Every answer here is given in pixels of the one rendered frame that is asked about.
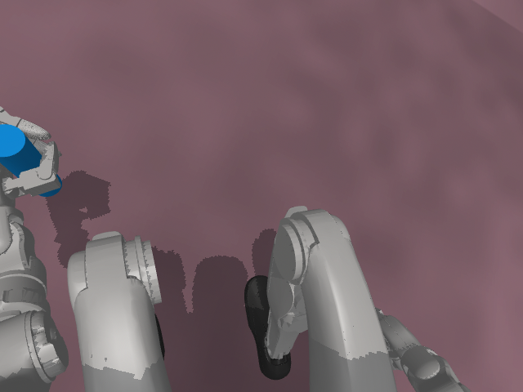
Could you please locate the left robot arm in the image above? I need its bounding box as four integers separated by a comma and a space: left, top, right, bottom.
0, 205, 69, 392

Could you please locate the right robot arm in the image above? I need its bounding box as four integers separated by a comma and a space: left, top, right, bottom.
400, 345, 471, 392

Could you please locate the right robot foot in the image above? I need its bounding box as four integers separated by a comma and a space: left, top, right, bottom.
244, 275, 291, 380

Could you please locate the left robot hand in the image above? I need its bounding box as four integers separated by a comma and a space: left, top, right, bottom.
0, 106, 62, 207

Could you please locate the right robot hand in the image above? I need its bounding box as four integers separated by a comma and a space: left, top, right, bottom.
375, 307, 421, 371

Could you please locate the can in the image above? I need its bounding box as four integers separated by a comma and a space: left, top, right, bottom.
0, 124, 62, 197

